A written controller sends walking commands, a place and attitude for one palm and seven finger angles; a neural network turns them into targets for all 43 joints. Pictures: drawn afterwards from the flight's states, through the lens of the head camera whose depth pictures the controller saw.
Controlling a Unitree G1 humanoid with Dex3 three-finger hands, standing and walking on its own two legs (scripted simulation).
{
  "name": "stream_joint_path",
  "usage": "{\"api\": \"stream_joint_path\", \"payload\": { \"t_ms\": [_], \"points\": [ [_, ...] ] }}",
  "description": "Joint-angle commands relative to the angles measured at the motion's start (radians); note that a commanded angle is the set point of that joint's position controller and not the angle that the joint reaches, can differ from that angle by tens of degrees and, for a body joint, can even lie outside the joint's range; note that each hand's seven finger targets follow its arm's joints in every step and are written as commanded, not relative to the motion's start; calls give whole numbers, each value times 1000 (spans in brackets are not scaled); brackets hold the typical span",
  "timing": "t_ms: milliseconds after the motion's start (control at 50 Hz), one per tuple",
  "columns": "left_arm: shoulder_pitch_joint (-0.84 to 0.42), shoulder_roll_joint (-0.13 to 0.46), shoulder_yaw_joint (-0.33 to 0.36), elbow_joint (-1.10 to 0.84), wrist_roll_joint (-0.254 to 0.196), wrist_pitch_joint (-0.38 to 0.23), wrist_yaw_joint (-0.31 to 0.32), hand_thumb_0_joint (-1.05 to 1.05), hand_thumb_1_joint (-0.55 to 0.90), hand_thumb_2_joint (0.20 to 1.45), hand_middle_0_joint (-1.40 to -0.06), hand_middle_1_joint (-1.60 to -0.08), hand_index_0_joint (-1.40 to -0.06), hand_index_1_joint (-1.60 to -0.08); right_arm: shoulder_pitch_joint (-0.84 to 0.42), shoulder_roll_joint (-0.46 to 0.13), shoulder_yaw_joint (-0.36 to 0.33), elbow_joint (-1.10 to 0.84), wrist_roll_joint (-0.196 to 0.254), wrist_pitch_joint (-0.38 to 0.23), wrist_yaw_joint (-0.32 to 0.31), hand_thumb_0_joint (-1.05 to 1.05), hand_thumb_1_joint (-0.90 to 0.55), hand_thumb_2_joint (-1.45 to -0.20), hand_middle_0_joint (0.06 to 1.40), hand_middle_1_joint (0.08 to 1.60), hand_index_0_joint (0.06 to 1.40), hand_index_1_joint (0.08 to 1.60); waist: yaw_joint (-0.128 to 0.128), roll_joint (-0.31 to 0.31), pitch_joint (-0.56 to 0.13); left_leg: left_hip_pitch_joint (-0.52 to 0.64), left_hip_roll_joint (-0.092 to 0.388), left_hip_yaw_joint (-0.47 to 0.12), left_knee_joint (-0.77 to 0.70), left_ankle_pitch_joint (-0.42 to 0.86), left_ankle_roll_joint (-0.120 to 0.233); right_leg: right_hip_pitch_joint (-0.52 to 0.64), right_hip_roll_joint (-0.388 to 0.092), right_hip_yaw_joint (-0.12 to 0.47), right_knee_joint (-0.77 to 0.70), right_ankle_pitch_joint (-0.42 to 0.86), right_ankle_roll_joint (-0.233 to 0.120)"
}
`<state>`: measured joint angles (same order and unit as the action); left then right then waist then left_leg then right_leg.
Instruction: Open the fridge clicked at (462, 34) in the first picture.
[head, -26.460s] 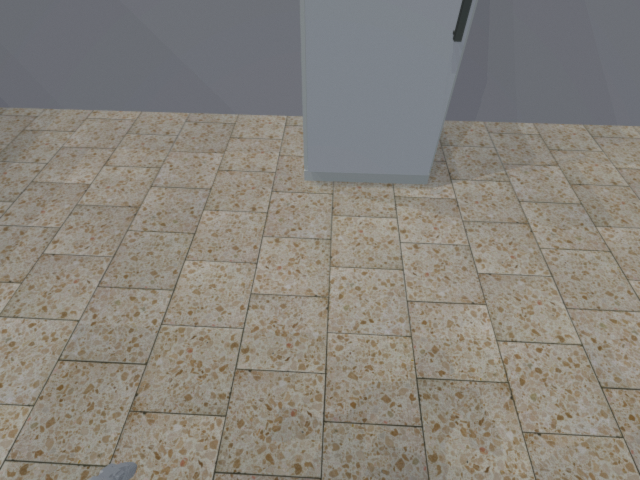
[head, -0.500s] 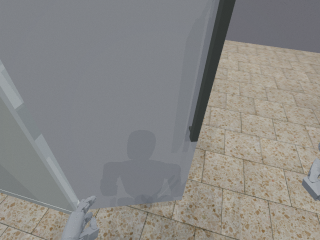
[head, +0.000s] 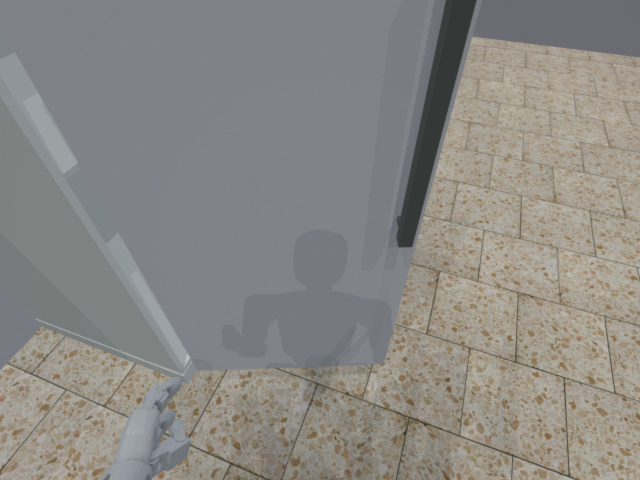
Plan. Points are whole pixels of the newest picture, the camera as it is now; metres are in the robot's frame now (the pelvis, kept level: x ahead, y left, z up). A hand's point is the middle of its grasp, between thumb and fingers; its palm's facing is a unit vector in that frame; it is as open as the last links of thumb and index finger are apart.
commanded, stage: step back with the hand held close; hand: right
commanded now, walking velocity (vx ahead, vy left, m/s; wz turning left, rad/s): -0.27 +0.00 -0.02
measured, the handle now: (428, 112) +0.54 -0.12 +0.20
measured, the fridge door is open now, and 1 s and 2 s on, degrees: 68 68 68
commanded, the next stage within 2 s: stop stepping back and stand still in 0.88 s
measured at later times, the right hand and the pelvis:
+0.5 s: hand out of the picture +0.13 -0.27 +0.17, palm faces +0.53 +0.71 -0.47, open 7.4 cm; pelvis -0.06 +0.01 -0.02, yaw -3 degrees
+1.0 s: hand out of the picture +0.07 -0.25 +0.18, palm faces +0.45 +0.82 -0.36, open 7.4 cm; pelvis -0.15 +0.01 +0.00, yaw +3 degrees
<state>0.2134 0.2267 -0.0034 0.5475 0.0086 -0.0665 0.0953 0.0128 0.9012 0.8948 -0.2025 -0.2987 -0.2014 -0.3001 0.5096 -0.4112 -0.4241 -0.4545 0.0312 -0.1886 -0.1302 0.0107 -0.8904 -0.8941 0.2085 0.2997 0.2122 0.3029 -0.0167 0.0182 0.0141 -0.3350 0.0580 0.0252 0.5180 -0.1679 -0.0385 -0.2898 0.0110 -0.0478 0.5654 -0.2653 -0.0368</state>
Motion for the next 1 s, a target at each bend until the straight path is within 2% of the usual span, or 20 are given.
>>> {"api": "stream_joint_path", "payload": {
  "t_ms": [0, 100, 200, 300, 360, 380, 440, 480, 540, 600, 640, 660, 700, 740, 800, 840, 880, 900, 940, 980],
  "points": [
    [-88, 140, 51, -168, -9, -68, 6, 0, 900, 900, -200, -300, -200, -300, -80, -148, -124, -209, -21, -85, -30, 0, -900, -900, 200, 300, 200, 300, -5, -141, -79, 336, -28, -37, 130, 92, 17, -393, -139, 151, -261, -254, -58],
    [-56, 141, 53, -159, -7, -96, -1, 0, 900, 900, -200, -300, -200, -300, -135, -146, -119, -217, -40, -111, -32, 0, -900, -900, 200, 300, 200, 300, 8, -68, -39, 259, 3, -101, 78, -59, 35, -461, -104, 142, -175, -431, -61],
    [-39, 120, 42, -132, 2, -113, -8, 0, 900, 900, -200, -300, -200, -300, -154, -168, -122, -240, -30, -127, -42, 0, -900, -900, 200, 300, 200, 300, 16, -3, -41, 35, 69, -166, -88, -265, 73, -284, -47, 113, -47, -342, -22],
    [-40, 136, 46, -135, -3, -138, -3, 0, 900, 900, -200, -300, -200, -300, -111, -176, -163, -267, -40, -154, -50, 0, -900, -900, 200, 300, 200, 300, 6, -223, -99, 255, -53, -42, 187, -110, 25, -460, -157, 242, -274, -462, -68],
    [-49, 136, 61, -137, -1, -161, -9, 0, 900, 900, -200, -300, -200, -300, -54, -179, -189, -240, -46, -169, -40, 0, -900, -900, 200, 300, 200, 300, -4, -198, -135, 364, -107, -42, 282, 1, 11, -510, -223, 291, -291, -417, -93],
    [-56, 141, 63, -138, 1, -162, -12, 0, 900, 900, -200, -300, -200, -300, -59, -166, -180, -224, -53, -172, -33, 0, -900, -900, 200, 300, 200, 300, 0, -196, -76, 377, -107, -63, 272, -9, 15, -588, -216, 274, -276, -473, -99],
    [-43, 121, 56, -110, 12, -170, -18, 0, 900, 900, -200, -300, -200, -300, -100, -177, -157, -202, -34, -185, -25, 0, -900, -900, 200, 300, 200, 300, 17, -19, -64, 169, -4, -206, 55, 189, 66, -371, -89, 157, -81, -201, -26],
    [-28, 110, 64, -93, 2, -163, -26, 0, 900, 900, -200, -300, -200, -300, -109, -188, -133, -210, -21, -177, -26, 0, -900, -900, 200, 300, 200, 300, 17, 71, -135, 22, 104, -304, -93, 82, 111, -177, -20, 73, 78, -135, 24],
    [-46, 84, 51, -76, 4, -136, -31, 0, 900, 900, -200, -300, -200, -300, -97, -214, -137, -235, -11, -162, -37, 0, -900, -900, 200, 300, 200, 300, 19, 135, -139, -135, 180, -288, -184, -1, 147, -16, 12, 41, 188, -82, 45],
    [-67, 111, 55, -104, -6, -119, -18, 0, 900, 900, -200, -300, -200, -300, -84, -227, -160, -284, -9, -160, -37, 0, -900, -900, 200, 300, 200, 300, 19, -41, -113, -139, 21, -141, -57, -140, 61, -44, -55, 130, -71, -101, 7],
    [-91, 143, 67, -125, 0, -140, -6, 0, 900, 900, -200, -300, -200, -300, -62, -209, -201, -282, -23, -178, -32, 0, -900, -900, 200, 300, 200, 300, 0, -354, -148, 213, -166, -25, 376, -166, 5, -416, -292, 408, -425, -469, -102],
    [-92, 131, 77, -118, 8, -154, -9, 0, 900, 900, -200, -300, -200, -300, -94, -208, -203, -289, -28, -182, -26, 0, -900, -900, 200, 300, 200, 300, 1, -354, -158, 264, -186, -42, 587, -227, 8, -484, -369, 470, -507, -534, -140],
    [-81, 121, 93, -88, 9, -172, -24, 0, 900, 900, -200, -300, -200, -300, -96, -191, -188, -245, -17, -177, -24, 0, -900, -900, 200, 300, 200, 300, -8, -215, -136, 120, -171, -59, 632, -312, 24, -331, -335, 374, -426, -358, -131],
    [-78, 100, 82, -69, 11, -192, -31, 0, 900, 900, -200, -300, -200, -300, -76, -153, -132, -250, 5, -173, -31, 0, -900, -900, 200, 300, 200, 300, -16, -207, -157, 19, -132, -33, 433, -374, 38, -105, -293, 300, -380, -181, -100],
    [-72, 97, 61, -43, 13, -193, -42, 0, 900, 900, -200, -300, -200, -300, -109, -122, -59, -265, 24, -144, -34, 0, -900, -900, 200, 300, 200, 300, -5, -273, -174, 81, -141, 9, 85, -408, 65, -2, -266, 246, -414, -140, -32],
    [-68, 91, 56, -27, 17, -178, -43, 0, 900, 900, -200, -300, -200, -300, -158, -131, -44, -256, 16, -148, -27, 0, -900, -900, 200, 300, 200, 300, -6, -241, -167, 97, -82, -33, -211, -248, 91, 70, -232, 184, -303, 27, 27],
    [-85, 64, 44, -23, 18, -140, -36, 0, 900, 900, -200, -300, -200, -300, -220, -232, -95, -248, 9, -159, -32, 0, -900, -900, 200, 300, 200, 300, -2, 68, -156, -79, 190, -344, -344, -72, 193, 109, -101, 56, 77, 40, 87],
    [-118, 58, 31, -29, 26, -142, -30, 0, 900, 900, -200, -300, -200, -300, -263, -274, -121, -239, -4, -163, -42, 0, -900, -900, 200, 300, 200, 300, -19, 136, -124, -124, 294, -357, -330, 126, 222, 35, -43, 23, 251, -74, 101],
    [-111, 58, 39, -32, 13, -152, -16, 0, 900, 900, -200, -300, -200, -300, -247, -249, -102, -213, -17, -135, -31, 0, -900, -900, 200, 300, 200, 300, -10, 224, -129, 53, 223, -200, -155, 571, 198, -134, -3, 42, 325, -129, 80],
    [-110, 52, 12, -52, -2, -126, -2, 0, 900, 900, -200, -300, -200, -300, -146, -209, -101, -191, -17, -91, -15, 0, -900, -900, 200, 300, 200, 300, 15, 62, -135, 111, 122, -66, 23, 686, 115, -31, 4, -24, 17, 102, 71]
  ]
}}
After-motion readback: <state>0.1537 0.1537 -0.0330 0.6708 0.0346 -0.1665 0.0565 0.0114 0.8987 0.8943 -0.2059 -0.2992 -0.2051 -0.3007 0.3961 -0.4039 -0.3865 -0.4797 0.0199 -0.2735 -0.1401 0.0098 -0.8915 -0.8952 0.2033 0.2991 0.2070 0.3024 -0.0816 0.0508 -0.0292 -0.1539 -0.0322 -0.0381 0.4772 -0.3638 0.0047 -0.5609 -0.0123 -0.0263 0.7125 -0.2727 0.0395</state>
